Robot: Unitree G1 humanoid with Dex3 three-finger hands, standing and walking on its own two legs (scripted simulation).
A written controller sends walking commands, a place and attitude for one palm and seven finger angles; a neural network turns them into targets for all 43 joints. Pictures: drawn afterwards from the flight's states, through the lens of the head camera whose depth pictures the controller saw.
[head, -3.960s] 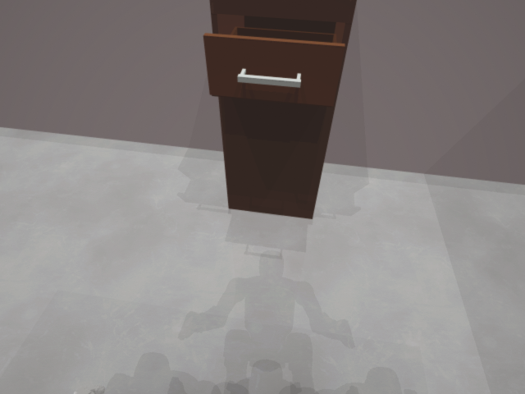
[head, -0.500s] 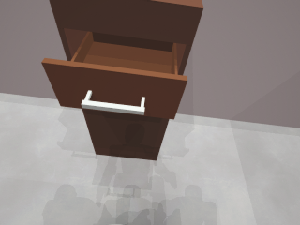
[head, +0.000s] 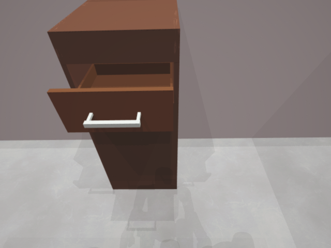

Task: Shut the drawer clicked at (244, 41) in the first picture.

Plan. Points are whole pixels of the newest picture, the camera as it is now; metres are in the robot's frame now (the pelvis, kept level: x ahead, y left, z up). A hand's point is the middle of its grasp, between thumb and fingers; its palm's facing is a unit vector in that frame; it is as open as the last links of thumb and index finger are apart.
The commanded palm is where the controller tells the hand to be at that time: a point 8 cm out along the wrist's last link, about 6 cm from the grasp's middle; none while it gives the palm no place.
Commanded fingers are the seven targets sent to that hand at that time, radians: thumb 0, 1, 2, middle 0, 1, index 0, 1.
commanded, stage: come to a stop and stand still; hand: left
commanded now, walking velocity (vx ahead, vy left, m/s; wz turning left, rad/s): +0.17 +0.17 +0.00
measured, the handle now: (113, 119) +0.49 +0.20 +0.05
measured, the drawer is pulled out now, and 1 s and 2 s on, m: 0.17 0.17 0.17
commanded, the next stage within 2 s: look again from close up in 1.32 s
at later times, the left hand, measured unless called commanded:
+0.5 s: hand out of the picture -0.04 +0.19 -0.20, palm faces +0.12 -0.98 -0.13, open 7.4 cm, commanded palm none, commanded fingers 0.00 0.90 0.90 -0.20 -0.30 -0.20 -0.30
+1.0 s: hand out of the picture +0.00 +0.20 -0.18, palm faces +0.05 -0.98 -0.19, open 7.4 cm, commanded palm none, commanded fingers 0.00 0.90 0.90 -0.20 -0.30 -0.20 -0.30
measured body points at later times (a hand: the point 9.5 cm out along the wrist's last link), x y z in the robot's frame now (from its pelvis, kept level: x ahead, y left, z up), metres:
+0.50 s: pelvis +0.03 +0.05 -0.01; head +0.03 +0.07 +0.43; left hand -0.05 +0.24 -0.19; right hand +0.09 -0.18 -0.16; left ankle +0.01 +0.16 -0.75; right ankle -0.04 -0.10 -0.75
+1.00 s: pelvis +0.00 +0.03 -0.01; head +0.00 +0.03 +0.44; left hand -0.01 +0.25 -0.17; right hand -0.02 -0.19 -0.17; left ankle +0.01 +0.16 -0.75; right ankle -0.04 -0.10 -0.75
